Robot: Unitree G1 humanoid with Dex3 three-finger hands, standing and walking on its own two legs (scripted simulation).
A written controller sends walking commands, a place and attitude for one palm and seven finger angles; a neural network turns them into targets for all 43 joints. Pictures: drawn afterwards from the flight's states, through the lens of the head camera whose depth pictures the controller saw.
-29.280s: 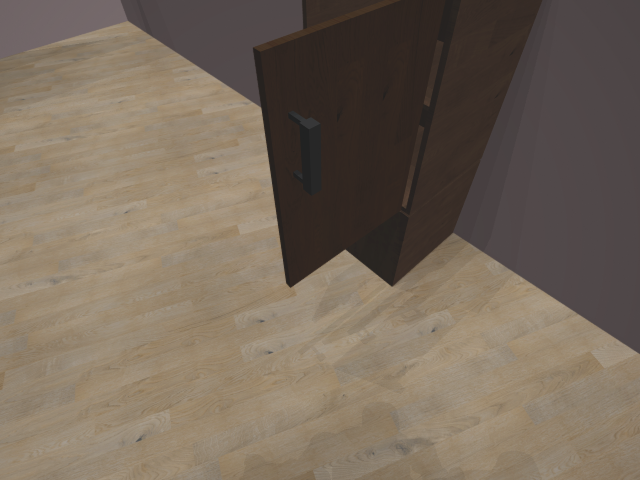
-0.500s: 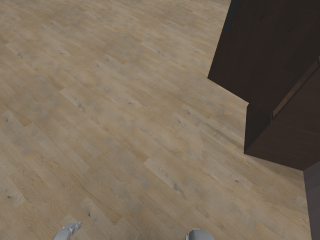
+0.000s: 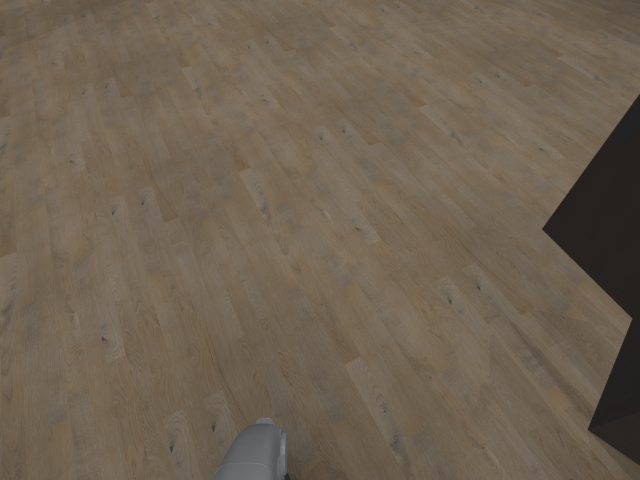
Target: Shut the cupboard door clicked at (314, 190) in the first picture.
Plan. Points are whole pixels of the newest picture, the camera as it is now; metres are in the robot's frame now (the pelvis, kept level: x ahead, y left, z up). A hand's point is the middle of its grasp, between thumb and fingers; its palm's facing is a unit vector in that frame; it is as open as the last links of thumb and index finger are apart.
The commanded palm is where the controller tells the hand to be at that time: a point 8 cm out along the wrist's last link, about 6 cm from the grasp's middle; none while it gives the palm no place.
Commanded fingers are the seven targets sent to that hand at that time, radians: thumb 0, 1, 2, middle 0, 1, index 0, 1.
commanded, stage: walk to a spot facing it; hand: left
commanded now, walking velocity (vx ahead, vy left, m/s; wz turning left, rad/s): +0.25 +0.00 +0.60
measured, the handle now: out of the picture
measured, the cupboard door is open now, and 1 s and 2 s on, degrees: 65 65 65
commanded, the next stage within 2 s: turn to face it in 0.14 s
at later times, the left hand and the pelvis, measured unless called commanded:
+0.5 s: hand (178, 412) +0.22 +0.24 -0.17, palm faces +0.16 -0.97 -0.19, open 7.4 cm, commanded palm none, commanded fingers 0.00 0.90 0.90 -0.20 -0.30 -0.20 -0.30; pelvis +0.17 +0.05 +0.00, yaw +6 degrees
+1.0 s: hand (208, 350) +0.33 +0.22 -0.18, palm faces -0.15 -0.97 -0.22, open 7.4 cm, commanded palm none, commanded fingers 0.00 0.90 0.90 -0.20 -0.30 -0.20 -0.30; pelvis +0.24 +0.04 -0.01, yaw -11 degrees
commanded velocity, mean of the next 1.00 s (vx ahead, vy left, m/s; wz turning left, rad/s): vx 0.04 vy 0.00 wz -0.35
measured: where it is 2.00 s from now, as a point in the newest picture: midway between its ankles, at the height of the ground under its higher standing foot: (312, 444)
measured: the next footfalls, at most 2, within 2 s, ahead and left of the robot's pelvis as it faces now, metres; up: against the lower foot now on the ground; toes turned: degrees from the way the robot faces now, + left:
left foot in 0.16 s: +0.19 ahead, +0.11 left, +0.00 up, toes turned +13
right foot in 0.68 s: +0.26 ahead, -0.09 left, +0.00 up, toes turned -6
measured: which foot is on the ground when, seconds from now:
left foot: up 0.00-0.14, down 0.16-0.72, up 0.74-1.00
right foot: down 0.00-0.16, up 0.18-0.66, down 0.68-1.00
